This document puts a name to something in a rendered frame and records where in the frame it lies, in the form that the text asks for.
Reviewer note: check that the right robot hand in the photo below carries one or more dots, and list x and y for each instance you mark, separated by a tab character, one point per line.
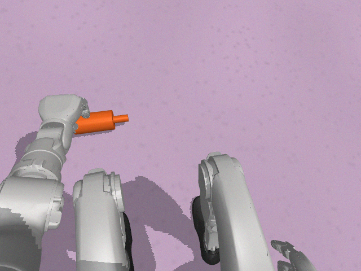
298	260

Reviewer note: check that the left robot arm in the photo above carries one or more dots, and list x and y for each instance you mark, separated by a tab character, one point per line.
31	197

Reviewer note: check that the right robot foot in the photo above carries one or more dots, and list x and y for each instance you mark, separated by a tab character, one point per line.
210	257

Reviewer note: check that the bottle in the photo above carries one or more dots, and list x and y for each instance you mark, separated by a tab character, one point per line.
99	121

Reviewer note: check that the left robot hand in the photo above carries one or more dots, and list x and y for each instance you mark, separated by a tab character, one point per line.
68	107

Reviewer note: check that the left robot foot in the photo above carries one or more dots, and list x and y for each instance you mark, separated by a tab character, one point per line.
128	243

